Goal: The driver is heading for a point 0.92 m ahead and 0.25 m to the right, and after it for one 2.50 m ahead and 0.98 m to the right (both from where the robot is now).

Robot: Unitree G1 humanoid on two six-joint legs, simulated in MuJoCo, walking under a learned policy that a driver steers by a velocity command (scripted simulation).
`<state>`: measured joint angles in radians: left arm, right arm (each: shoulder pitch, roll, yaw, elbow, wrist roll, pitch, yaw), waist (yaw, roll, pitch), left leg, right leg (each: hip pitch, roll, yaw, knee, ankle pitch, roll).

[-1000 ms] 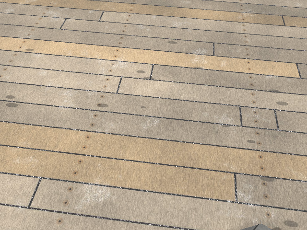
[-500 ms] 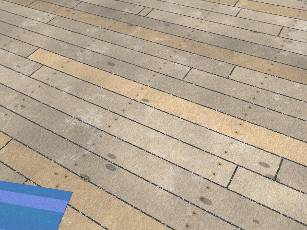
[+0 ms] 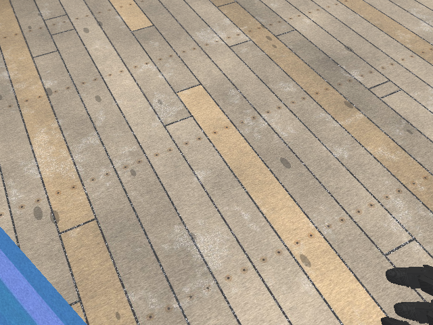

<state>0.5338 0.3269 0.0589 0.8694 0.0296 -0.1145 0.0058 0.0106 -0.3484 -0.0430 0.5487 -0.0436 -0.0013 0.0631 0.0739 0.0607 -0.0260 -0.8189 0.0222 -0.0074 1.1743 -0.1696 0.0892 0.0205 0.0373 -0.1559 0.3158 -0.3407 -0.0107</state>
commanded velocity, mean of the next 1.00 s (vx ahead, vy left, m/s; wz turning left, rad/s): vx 1.00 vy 0.00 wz -0.61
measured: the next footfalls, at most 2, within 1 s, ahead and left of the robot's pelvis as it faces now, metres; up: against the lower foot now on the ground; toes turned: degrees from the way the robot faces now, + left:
left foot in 0.14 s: +0.33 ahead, +0.08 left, +0.00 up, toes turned +2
right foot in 0.56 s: +0.77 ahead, -0.17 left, +0.00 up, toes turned -20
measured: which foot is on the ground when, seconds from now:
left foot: up 0.00-0.12, down 0.14-0.56, up 0.58-0.98, down 1.00-1.00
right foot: down 0.00-0.14, up 0.16-0.54, down 0.56-0.98, up 1.00-1.00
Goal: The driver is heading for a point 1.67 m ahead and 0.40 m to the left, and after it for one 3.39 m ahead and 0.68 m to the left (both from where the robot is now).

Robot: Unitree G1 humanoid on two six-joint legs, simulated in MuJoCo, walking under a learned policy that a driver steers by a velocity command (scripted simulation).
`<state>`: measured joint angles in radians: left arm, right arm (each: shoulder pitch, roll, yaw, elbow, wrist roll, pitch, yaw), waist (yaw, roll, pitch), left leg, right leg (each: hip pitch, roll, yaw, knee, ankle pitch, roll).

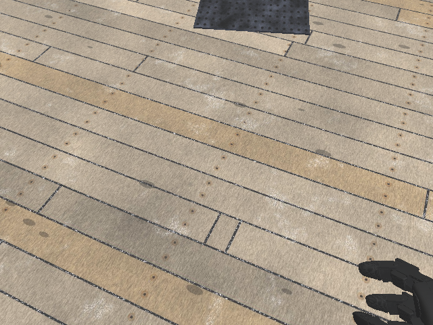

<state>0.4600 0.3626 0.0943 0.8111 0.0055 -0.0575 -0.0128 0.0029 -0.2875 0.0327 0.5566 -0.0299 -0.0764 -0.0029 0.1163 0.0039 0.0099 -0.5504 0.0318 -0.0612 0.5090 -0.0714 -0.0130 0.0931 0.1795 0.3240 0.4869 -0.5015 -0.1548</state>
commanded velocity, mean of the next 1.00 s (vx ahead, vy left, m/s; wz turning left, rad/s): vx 0.41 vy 0.00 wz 0.48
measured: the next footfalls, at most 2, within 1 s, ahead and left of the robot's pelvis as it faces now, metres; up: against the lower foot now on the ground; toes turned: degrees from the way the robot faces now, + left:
right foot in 0.38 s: +0.51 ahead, -0.08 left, +0.00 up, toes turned +7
left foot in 0.80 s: +0.54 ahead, +0.17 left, +0.00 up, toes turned +30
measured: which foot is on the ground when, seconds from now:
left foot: down 0.00-0.38, up 0.40-0.78, down 0.80-1.00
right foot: up 0.00-0.36, down 0.38-0.80, up 0.82-1.00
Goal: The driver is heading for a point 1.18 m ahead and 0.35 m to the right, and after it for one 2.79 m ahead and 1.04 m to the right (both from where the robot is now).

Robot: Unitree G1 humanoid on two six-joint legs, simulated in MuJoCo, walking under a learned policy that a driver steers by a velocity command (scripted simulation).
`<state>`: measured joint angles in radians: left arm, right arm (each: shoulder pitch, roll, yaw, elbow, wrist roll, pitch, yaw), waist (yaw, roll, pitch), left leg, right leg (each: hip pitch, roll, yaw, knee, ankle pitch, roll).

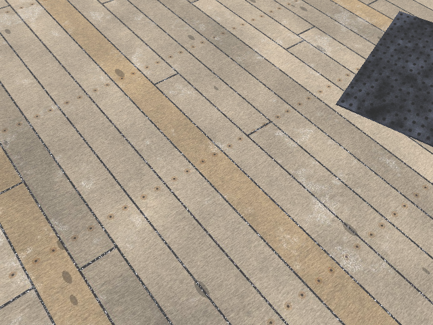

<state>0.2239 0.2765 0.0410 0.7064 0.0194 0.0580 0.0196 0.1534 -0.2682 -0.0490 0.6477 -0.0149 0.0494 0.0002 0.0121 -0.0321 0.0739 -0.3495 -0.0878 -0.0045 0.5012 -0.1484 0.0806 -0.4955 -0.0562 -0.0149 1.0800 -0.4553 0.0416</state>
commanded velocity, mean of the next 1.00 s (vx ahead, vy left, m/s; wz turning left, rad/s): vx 0.39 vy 0.00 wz -0.38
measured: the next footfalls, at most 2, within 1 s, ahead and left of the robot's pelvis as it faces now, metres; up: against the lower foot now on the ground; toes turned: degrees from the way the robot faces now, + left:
right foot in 0.24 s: +0.02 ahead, -0.11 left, +0.00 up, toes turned -9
left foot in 0.66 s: +0.13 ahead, +0.05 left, +0.00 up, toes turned -35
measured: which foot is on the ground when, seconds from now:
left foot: down 0.00-0.24, up 0.26-0.64, down 0.66-1.00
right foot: up 0.00-0.22, down 0.24-0.64, up 0.66-0.98, down 1.00-1.00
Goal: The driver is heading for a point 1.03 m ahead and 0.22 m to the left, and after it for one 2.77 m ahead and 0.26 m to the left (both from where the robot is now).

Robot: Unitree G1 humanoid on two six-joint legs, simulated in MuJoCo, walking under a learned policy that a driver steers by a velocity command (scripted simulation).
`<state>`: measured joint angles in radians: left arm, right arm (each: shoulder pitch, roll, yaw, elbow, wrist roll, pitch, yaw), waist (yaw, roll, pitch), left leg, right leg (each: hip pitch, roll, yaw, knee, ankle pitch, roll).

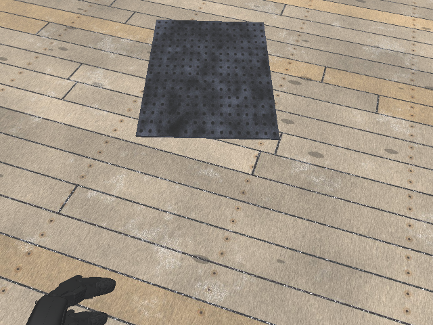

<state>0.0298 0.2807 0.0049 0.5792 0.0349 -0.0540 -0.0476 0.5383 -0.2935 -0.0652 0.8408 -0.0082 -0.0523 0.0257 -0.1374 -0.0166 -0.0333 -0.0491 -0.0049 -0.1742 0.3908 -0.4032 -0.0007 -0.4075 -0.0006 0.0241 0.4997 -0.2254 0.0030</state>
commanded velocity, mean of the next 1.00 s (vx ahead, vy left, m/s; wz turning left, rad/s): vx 0.98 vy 0.00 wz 0.31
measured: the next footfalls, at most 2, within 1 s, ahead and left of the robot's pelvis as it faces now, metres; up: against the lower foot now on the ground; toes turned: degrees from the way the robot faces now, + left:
left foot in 0.44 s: +0.49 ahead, +0.16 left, +0.00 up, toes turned +26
right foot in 0.92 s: +0.95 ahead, +0.27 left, +0.00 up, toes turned +18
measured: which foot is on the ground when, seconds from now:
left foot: down 0.00-0.02, up 0.04-0.42, down 0.44-0.92, up 0.94-1.00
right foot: down 0.00-0.44, up 0.46-0.90, down 0.92-1.00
